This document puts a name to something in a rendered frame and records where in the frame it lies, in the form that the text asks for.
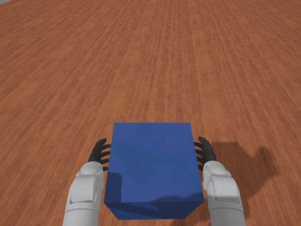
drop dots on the robot right forearm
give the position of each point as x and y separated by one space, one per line
224 201

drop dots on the carton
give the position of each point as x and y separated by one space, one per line
153 172

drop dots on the right robot hand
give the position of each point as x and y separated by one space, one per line
207 152

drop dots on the robot left forearm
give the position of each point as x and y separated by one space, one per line
84 197

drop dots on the left robot hand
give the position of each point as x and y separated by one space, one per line
96 154

